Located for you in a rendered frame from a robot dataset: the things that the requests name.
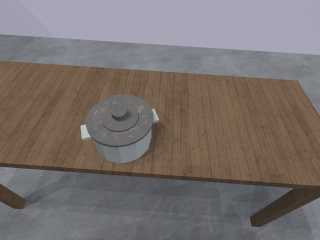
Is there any pot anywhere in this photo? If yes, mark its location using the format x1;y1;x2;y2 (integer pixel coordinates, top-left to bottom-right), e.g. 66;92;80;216
80;108;159;164

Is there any lid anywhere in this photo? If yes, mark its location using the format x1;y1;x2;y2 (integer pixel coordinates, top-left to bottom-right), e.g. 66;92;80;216
85;94;154;147

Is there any knob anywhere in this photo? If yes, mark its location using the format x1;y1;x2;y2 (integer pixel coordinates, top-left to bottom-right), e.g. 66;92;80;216
111;105;128;121

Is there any table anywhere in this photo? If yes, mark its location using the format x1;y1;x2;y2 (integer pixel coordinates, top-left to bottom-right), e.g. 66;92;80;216
0;61;320;227

